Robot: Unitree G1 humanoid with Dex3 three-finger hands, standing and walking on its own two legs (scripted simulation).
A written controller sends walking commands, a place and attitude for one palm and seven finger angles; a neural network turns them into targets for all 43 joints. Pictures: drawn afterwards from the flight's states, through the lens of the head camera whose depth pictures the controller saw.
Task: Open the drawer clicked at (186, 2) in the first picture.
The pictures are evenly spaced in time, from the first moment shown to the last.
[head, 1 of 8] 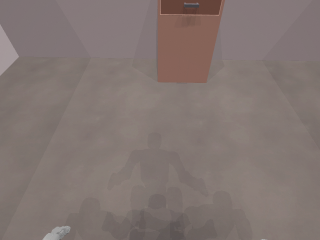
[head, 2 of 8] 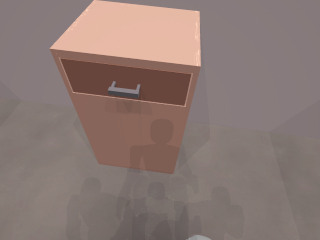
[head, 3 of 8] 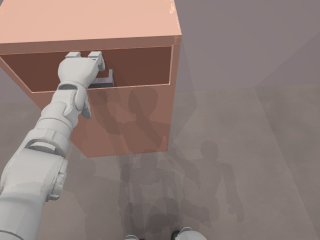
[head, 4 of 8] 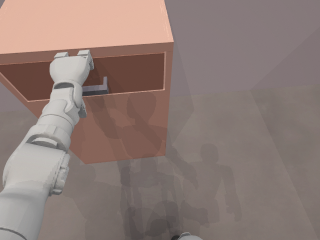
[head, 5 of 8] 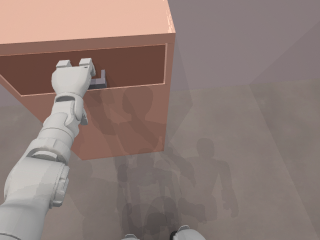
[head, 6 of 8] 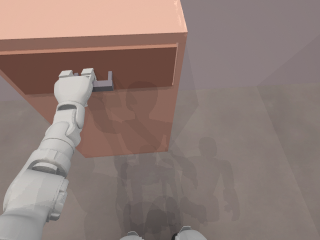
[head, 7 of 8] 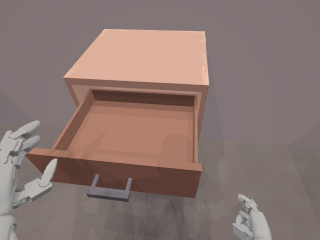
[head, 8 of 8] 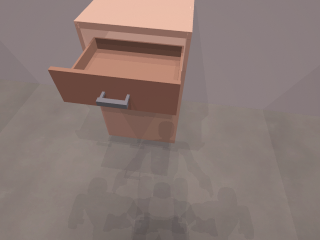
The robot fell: no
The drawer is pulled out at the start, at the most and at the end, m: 0.00 0.30 0.30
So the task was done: yes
